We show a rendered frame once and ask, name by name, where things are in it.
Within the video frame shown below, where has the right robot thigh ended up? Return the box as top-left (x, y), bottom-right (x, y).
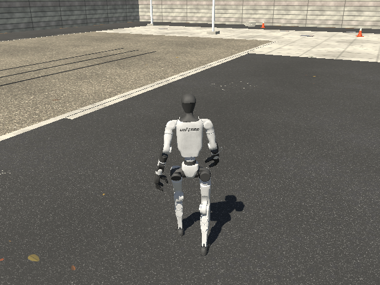
top-left (198, 167), bottom-right (211, 215)

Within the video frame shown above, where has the robot right upper arm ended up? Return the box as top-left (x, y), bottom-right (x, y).
top-left (201, 119), bottom-right (217, 150)

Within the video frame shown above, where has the left robot hand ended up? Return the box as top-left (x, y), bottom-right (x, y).
top-left (154, 174), bottom-right (168, 191)

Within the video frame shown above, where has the robot left upper arm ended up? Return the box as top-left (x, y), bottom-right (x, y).
top-left (163, 120), bottom-right (177, 154)

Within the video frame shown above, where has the right robot foot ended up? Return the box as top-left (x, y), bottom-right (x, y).
top-left (200, 239), bottom-right (211, 256)

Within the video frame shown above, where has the right robot forearm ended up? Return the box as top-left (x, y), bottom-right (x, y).
top-left (211, 142), bottom-right (219, 159)

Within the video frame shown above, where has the left robot forearm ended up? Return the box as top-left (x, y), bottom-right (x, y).
top-left (156, 145), bottom-right (168, 175)

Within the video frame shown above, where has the right robot hand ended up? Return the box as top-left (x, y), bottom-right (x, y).
top-left (205, 156), bottom-right (219, 167)

